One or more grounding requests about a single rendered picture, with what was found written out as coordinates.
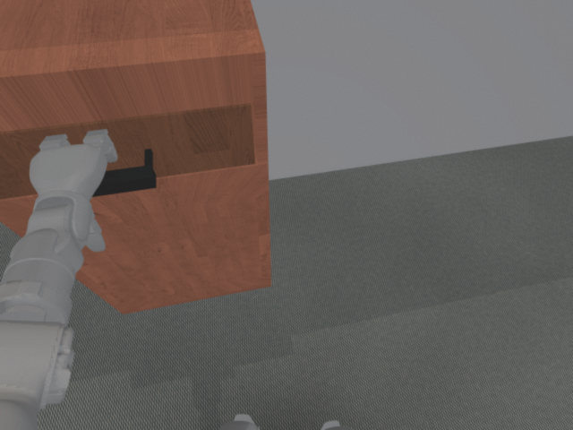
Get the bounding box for drawer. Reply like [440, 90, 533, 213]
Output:
[0, 103, 255, 200]

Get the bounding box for robot left upper arm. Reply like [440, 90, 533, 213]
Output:
[0, 320, 74, 430]

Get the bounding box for cabinet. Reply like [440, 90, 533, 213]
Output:
[0, 0, 271, 314]

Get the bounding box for left robot shin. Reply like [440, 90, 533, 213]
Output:
[234, 414, 254, 424]

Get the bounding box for left robot hand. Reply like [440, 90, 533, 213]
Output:
[30, 129, 118, 252]

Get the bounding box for handle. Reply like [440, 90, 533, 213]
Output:
[92, 149, 157, 197]

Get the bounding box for left robot forearm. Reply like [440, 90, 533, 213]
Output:
[0, 190, 92, 327]

